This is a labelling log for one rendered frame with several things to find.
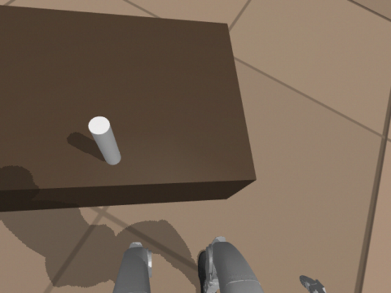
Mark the right robot foot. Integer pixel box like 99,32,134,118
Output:
198,251,216,293

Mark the right robot hand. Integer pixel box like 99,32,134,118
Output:
299,275,326,293

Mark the can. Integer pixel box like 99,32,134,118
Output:
89,117,121,165

